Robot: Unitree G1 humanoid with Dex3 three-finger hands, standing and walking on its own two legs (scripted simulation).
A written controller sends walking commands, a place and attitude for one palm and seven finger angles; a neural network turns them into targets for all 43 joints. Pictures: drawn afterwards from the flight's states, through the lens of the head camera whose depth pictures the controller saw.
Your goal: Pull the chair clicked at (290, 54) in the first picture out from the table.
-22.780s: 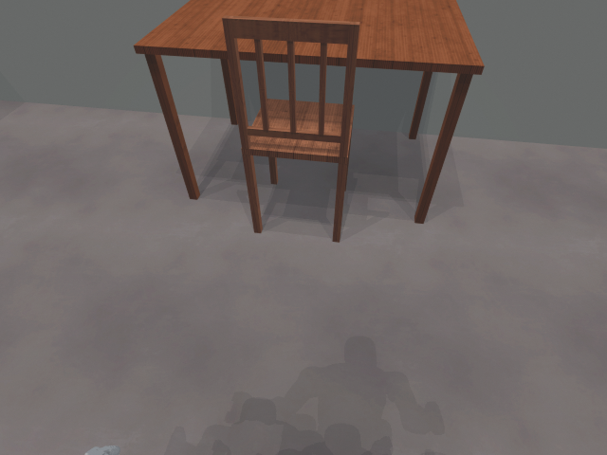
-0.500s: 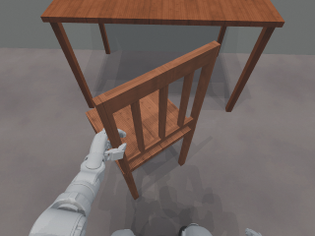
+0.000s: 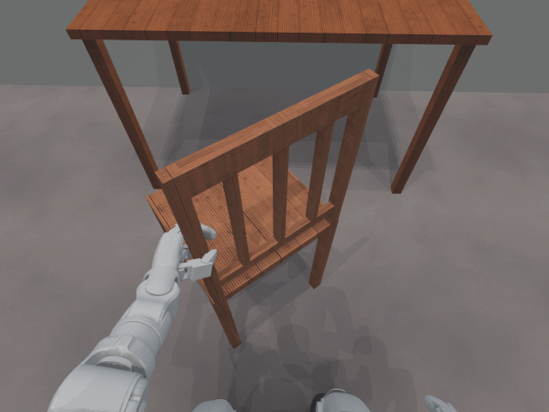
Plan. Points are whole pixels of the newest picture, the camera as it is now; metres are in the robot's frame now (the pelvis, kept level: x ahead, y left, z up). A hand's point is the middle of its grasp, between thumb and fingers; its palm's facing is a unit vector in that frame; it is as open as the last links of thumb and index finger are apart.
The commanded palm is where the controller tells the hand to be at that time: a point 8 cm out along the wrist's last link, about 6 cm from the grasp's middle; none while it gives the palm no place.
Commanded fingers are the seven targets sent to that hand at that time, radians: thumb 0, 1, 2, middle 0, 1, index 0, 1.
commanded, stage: step backward, pulling the chair out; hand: left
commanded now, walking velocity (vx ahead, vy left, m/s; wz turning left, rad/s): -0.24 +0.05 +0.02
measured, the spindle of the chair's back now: (279, 199) +0.49 +0.01 -0.06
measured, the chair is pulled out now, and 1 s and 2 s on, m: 0.44 0.45 0.45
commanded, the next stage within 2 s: stop walking, hand still on the chair in 0.02 s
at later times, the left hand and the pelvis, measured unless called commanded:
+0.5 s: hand (205, 266) +0.34 +0.14 -0.05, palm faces +0.04 -0.98 -0.21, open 6.0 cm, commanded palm +0.32 +0.19 -0.03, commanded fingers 0.00 0.90 0.90 -0.50 -1.45 -0.50 -1.45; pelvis +0.03 +0.00 +0.01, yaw -1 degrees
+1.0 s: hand (205, 266) +0.34 +0.14 -0.05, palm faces +0.02 -0.98 -0.20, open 6.0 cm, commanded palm +0.32 +0.19 -0.03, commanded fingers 0.00 0.90 0.90 -0.50 -1.45 -0.50 -1.45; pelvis +0.06 +0.01 +0.02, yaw -1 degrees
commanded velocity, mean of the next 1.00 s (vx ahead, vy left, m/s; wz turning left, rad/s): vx -0.02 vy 0.00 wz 0.00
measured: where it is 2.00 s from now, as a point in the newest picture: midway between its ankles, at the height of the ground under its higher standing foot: outside the picture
